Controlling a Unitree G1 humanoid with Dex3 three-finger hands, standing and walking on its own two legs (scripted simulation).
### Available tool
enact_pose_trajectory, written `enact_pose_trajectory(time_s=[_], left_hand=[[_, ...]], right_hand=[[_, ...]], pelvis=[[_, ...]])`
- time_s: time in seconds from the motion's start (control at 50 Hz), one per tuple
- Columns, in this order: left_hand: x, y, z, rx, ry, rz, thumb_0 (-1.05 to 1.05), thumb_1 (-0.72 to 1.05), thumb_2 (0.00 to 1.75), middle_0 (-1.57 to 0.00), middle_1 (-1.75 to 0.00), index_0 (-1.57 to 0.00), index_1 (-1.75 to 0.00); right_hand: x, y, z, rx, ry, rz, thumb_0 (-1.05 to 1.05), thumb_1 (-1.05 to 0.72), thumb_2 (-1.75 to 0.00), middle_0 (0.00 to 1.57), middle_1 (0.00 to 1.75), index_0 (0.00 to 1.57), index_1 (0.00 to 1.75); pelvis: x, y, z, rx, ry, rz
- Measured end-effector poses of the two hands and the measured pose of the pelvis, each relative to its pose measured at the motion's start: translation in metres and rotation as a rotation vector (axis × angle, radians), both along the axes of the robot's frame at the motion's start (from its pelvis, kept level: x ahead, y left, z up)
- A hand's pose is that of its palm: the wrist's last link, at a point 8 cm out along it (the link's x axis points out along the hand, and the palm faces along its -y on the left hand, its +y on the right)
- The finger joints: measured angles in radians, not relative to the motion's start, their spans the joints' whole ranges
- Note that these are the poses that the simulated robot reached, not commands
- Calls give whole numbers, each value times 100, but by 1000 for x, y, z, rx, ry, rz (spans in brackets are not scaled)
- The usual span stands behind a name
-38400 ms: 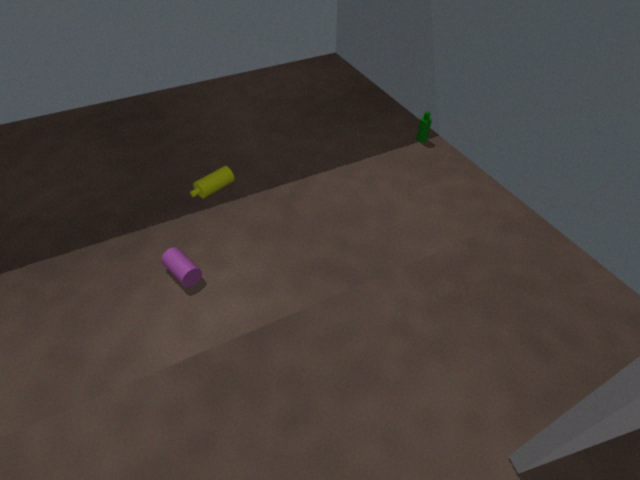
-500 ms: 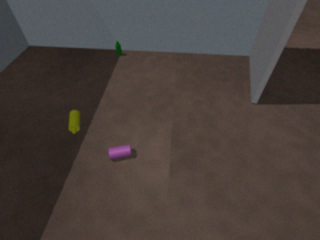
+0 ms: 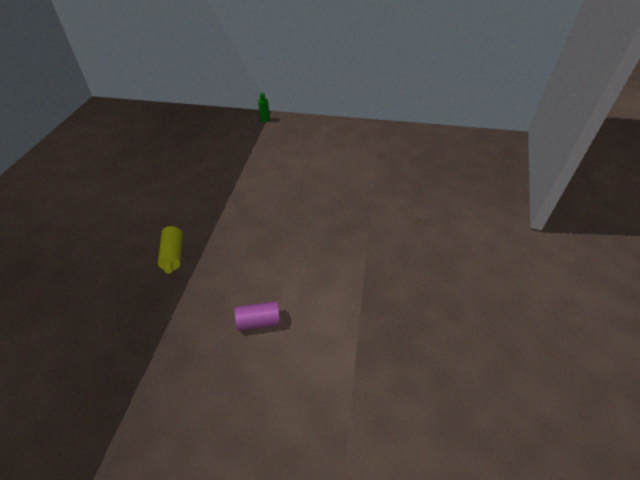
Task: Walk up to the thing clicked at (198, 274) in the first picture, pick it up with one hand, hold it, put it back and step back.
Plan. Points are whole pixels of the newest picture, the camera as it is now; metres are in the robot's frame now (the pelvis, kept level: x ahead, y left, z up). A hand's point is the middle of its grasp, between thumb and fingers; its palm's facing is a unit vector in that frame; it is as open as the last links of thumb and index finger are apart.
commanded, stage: walk up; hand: left
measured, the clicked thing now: (257, 315) +0.83 +0.24 -0.73
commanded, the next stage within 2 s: none
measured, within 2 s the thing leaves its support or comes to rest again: neither
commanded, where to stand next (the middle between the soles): +0.45 +0.00 m, yaw +0 degrees
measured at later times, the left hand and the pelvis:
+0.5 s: hand (104, 446) +0.23 +0.33 -0.15, palm faces -0.12 -0.93 -0.35, open 7.4 cm; pelvis +0.16 +0.05 +0.00, yaw -2 degrees
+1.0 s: hand (177, 335) +0.41 +0.27 -0.15, palm faces -0.07 -0.93 -0.37, open 7.4 cm; pelvis +0.33 +0.01 -0.01, yaw -3 degrees
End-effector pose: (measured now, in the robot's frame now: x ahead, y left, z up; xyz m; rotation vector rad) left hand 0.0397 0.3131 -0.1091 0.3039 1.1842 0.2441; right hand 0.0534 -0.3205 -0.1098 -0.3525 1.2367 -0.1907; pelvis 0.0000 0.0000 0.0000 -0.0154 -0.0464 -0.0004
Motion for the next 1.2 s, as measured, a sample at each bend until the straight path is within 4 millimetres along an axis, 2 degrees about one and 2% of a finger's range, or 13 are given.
enact_pose_trajectory(time_s=[0.1, 0.16, 0.2, 0.32, 0.44, 0.6, 0.66, 0.72, 0.82, 0.92, 0.98, 1.06, 1.2], left_hand=[[-11, 38, -11, 7, 98, 30, 1, 90, 89, -20, -30, -21, -30], [1, 62, -28, 10, 145, 20, 1, 90, 89, -20, -30, -20, -30], [17, 68, -34, 9, 164, 3, 1, 90, 89, -20, -30, -20, -30], [86, 69, -21, -20, 93, -62, 1, 90, 89, -20, -30, -20, -30], [150, 65, -6, -14, 55, -113, 1, 90, 89, -20, -30, -20, -30], [255, 35, 3, 20, -3, -179, 1, 90, 90, -20, -30, -20, -30], [296, 14, 5, 35, -58, -190, 1, 90, 90, -20, -30, -20, -30], [325, -4, 12, 31, -130, -190, 1, 90, 89, -20, -30, -20, -30], [343, -17, 22, 23, -137, -159, 0, 90, 89, -20, -30, -20, -30], [351, -12, 15, 18, -79, -153, 1, 90, 89, -20, -30, -21, -30], [360, -4, 4, 13, -65, -138, 1, 90, 89, -20, -30, -21, -30], [373, 9, -24, 0, -38, -102, 1, 90, 89, -20, -30, -21, -30], [386, 2, -38, -35, 29, -93, 1, 90, 89, -20, -30, -20, -30]], right_hand=[[40, 14, 7, -34, -28, 31, 1, -91, -90, 20, 30, 21, 30], [61, 29, 5, -61, -69, 22, 1, -91, -90, 20, 30, 21, 30], [66, 38, 6, -65, -97, 3, 1, -91, -90, 20, 30, 21, 30], [74, 61, 16, -37, -75, -44, 1, -90, -90, 21, 30, 21, 30], [94, 65, 15, -11, -68, -70, 1, -90, -90, 21, 30, 21, 30], [141, 38, -10, 22, -39, -93, 1, -90, -90, 21, 30, 21, 30], [167, 22, -26, 28, -22, -96, 1, -90, -90, 21, 30, 21, 30], [198, 17, -28, 42, -13, -72, 1, -90, -90, 21, 30, 21, 30], [258, 8, -13, 47, -78, -40, 1, -91, -90, 21, 30, 21, 30], [305, 4, -2, 25, -128, -18, 1, -91, -90, 21, 30, 21, 30], [327, 6, 0, -5, -115, 3, 1, -91, -90, 20, 30, 21, 30], [352, 14, -5, -52, -112, 17, 1, -91, -90, 20, 30, 21, 30], [384, 32, 1, -40, -154, 32, 1, -90, -90, 21, 30, 21, 30]], pelvis=[[28, 24, -8, -24, -10, 11], [47, 40, -20, 2, -21, -1], [58, 48, -22, 9, -24, -8], [95, 58, -7, 7, -24, -18], [137, 56, -1, 21, -23, -34], [203, 32, -13, 51, -1, -57], [229, 18, -21, 15, 0, -51], [249, 7, -18, 34, -6, -50], [281, 0, -6, 46, -10, -61], [310, 0, -6, 19, -6, -56], [327, 3, -11, 6, -5, -46], [346, 12, -26, 12, -11, -35], [352, 12, -23, 4, -5, -51]])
